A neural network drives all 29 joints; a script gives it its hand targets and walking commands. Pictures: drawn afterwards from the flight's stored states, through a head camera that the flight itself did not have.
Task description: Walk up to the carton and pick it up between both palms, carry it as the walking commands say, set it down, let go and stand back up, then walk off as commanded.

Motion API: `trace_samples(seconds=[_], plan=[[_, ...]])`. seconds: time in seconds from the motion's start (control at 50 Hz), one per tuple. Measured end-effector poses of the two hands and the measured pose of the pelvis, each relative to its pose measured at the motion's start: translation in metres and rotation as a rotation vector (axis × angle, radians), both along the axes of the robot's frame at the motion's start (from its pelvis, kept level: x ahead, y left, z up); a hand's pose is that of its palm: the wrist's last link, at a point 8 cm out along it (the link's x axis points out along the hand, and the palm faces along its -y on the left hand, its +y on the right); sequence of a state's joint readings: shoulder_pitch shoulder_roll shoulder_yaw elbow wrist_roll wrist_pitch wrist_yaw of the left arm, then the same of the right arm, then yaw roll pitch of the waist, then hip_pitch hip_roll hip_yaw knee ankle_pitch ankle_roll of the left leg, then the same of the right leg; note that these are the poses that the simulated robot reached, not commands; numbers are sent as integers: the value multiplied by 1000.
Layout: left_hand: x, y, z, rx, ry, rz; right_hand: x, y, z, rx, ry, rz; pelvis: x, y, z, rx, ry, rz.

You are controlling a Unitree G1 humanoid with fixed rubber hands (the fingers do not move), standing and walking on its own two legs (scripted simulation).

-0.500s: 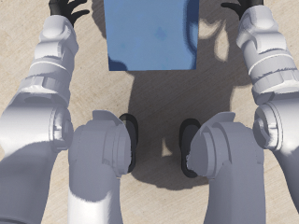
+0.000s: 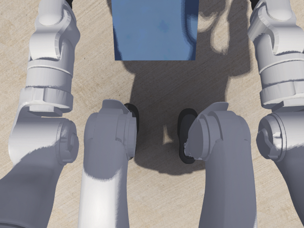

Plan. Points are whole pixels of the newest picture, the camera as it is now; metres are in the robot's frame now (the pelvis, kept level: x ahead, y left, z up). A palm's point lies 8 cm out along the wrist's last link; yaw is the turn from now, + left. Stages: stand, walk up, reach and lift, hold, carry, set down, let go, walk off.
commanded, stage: set down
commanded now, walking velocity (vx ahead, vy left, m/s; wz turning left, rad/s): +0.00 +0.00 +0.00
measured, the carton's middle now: (154, 5) +0.56 +0.03 -0.33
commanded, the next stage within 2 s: let go in 1.04 s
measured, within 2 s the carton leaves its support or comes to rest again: neither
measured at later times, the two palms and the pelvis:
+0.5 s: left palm out of the picture +0.53 +0.22 -0.02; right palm out of the picture +0.55 -0.16 -0.03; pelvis +0.00 +0.00 +0.10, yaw +0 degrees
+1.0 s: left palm out of the picture +0.53 +0.22 +0.11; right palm out of the picture +0.55 -0.16 +0.11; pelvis +0.01 +0.00 +0.23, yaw +0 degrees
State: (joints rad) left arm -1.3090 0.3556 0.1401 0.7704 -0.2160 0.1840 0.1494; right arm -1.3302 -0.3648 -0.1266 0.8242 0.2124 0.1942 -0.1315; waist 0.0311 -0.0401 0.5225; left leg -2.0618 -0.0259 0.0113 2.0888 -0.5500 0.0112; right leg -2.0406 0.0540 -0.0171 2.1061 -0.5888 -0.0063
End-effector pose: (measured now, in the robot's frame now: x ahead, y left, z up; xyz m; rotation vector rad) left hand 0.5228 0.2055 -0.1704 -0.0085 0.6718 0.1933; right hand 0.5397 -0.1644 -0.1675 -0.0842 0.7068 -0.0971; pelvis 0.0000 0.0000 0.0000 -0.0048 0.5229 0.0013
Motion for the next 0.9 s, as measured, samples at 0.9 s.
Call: trace_samples(seconds=[0.9], plan=[[8,13,262,60,-33,-21,21,1,264,25,-80,20,3,1,202,-5,-80,9]])
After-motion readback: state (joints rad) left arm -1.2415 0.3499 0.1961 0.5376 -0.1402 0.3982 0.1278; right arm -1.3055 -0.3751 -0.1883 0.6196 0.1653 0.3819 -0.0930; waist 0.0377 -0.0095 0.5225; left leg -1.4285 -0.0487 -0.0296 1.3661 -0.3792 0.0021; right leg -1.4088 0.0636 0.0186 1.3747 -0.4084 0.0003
